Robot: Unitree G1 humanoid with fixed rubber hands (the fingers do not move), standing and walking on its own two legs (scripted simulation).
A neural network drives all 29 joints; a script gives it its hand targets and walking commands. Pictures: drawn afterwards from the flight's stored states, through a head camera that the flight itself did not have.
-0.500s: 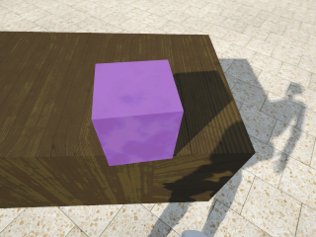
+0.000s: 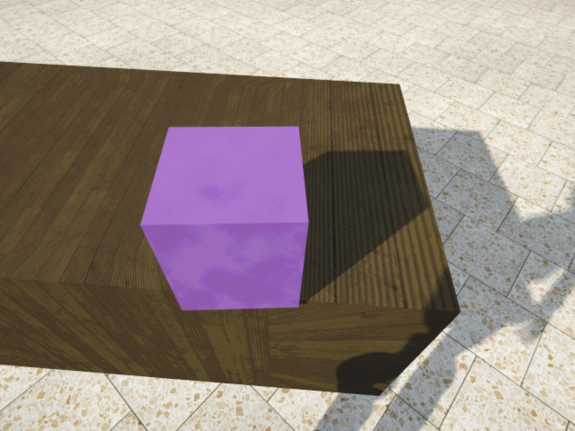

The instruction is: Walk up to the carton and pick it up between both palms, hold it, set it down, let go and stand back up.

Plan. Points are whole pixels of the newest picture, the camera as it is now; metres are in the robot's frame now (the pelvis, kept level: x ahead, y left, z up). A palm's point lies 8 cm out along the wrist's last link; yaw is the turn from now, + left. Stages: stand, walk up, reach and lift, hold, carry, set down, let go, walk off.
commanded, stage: walk up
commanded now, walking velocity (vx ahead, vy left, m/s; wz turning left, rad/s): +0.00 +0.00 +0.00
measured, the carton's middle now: (237, 222) +0.44 +0.09 +0.00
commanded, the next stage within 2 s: none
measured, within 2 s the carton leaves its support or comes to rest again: neither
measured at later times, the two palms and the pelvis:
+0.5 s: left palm out of the picture -0.05 +0.25 -0.14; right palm out of the picture -0.04 -0.19 -0.14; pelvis +0.00 +0.03 +0.01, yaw -1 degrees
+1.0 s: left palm out of the picture +0.05 +0.37 -0.15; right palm out of the picture +0.11 -0.06 -0.13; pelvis +0.08 +0.16 +0.00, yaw -1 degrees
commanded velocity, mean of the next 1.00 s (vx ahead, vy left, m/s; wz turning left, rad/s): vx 0.07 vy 0.04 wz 0.00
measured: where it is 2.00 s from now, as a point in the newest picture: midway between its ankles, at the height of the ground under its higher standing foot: outside the picture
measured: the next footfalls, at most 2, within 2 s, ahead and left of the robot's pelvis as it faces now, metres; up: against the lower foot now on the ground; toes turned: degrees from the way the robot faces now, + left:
left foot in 0.76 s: +0.18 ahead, +0.26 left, +0.00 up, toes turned +5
right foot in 1.10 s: +0.10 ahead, +0.07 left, +0.00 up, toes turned -6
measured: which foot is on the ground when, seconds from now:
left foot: down 0.00-0.40, up 0.42-0.74, down 0.76-1.00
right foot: down 0.00-0.78, up 0.80-1.00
